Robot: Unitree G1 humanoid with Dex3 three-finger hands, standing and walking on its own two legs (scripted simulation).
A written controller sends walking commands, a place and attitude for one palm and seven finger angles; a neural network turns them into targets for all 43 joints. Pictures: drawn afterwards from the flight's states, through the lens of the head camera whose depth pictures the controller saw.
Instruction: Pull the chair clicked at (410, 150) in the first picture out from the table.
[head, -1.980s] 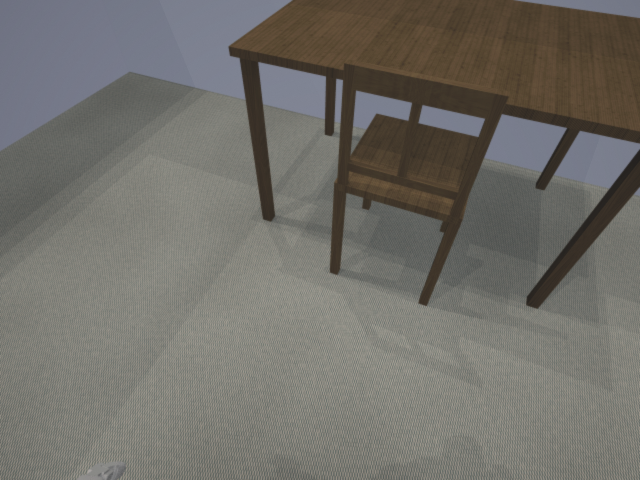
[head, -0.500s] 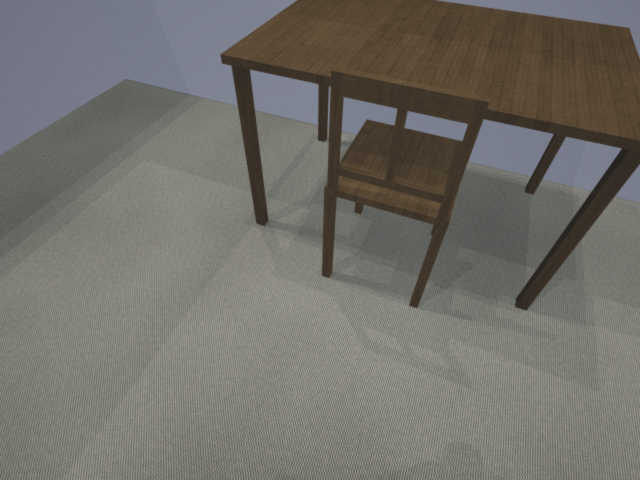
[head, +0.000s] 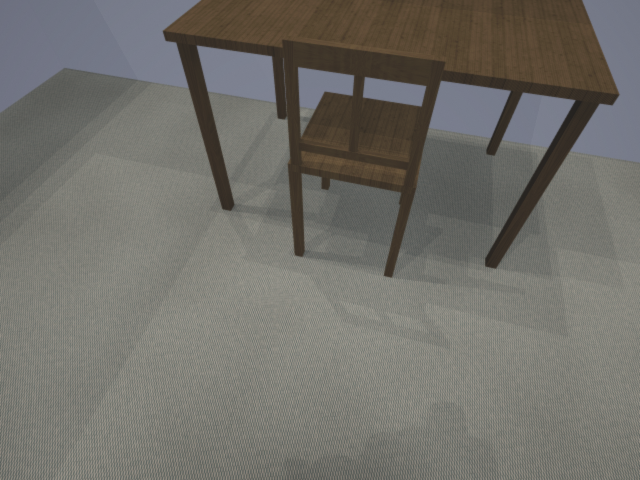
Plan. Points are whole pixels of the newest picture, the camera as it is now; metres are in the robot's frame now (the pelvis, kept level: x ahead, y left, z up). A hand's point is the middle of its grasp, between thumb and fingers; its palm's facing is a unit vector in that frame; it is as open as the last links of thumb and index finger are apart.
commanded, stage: turn to face it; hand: left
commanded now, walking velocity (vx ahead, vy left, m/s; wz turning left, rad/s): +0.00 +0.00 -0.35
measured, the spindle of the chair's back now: (356, 115) +0.96 -0.03 -0.10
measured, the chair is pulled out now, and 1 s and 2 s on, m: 0.00 0.00 0.00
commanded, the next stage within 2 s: take the last steps up to it in 0.22 s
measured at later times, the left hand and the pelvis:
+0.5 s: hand out of the picture +0.07 +0.17 -0.15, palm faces -0.13 -0.97 -0.23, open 7.3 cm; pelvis -0.02 -0.01 +0.01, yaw -11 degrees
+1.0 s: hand (222, 467) +0.16 +0.15 -0.16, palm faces -0.20 -0.97 -0.15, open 7.3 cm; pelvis +0.09 -0.02 +0.02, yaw -14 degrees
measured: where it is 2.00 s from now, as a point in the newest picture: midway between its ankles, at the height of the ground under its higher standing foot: (369, 408)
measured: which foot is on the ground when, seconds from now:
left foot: down 0.00-0.38, up 0.40-0.70, down 0.72-1.00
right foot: down 0.00-0.08, up 0.10-0.34, down 0.36-0.72, up 0.74-1.00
